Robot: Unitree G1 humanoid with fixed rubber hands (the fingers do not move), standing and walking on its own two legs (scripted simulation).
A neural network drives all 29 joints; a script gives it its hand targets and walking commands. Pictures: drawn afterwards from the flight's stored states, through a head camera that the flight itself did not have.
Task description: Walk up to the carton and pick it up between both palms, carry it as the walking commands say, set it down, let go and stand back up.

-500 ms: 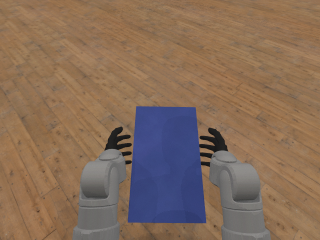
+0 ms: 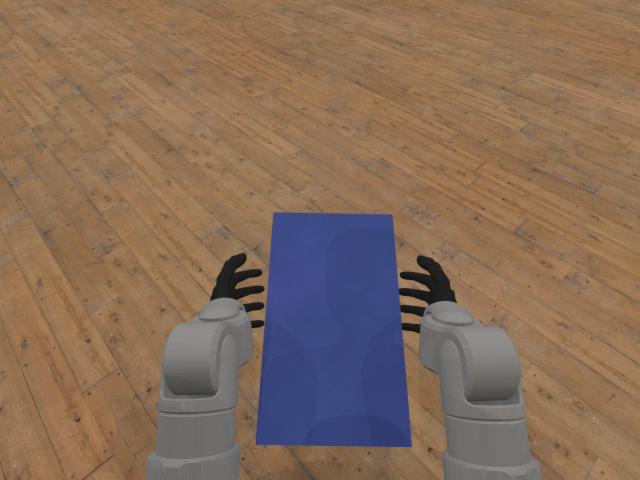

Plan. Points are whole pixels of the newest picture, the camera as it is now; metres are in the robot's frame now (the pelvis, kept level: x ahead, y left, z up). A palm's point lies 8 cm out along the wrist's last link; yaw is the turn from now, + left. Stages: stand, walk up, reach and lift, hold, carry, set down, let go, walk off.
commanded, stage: carry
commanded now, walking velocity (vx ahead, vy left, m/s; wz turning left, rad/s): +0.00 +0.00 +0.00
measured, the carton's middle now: (330, 331) +0.33 +0.01 +0.00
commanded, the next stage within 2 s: hold in 1.66 s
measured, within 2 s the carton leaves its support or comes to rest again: neither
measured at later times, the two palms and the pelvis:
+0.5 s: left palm (227, 315) +0.30 +0.13 +0.09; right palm (440, 318) +0.30 -0.11 +0.09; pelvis +0.00 +0.00 +0.00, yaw +0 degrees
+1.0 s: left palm (229, 320) +0.29 +0.13 +0.08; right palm (441, 322) +0.30 -0.11 +0.08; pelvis -0.01 +0.00 +0.00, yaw +0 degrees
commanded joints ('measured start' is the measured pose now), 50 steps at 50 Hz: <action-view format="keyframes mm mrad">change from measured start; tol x4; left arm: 1 -531 -1097 -511 -190 -356 -62 -225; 50 -526 -1086 -502 -117 -315 -122 -254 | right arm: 1 -480 1059 487 -219 289 -78 212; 50 -447 1071 459 -91 253 -130 255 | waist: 1 -34 11 -570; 50 -28 15 -576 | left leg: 1 188 61 -41 -67 119 84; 7 200 57 -37 -71 79 87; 12 220 71 -47 -61 163 82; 28 205 61 -49 -74 105 89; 37 218 63 -51 -59 172 90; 41 202 54 -48 -63 102 91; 50 200 51 -48 -77 76 93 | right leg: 1 288 -124 198 -156 -39 2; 7 269 -124 206 -174 -100 2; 16 304 -122 203 -144 -10 -5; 25 285 -111 198 -157 -84 -1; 37 324 -108 191 -122 24 -9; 50 295 -106 204 -161 -89 -9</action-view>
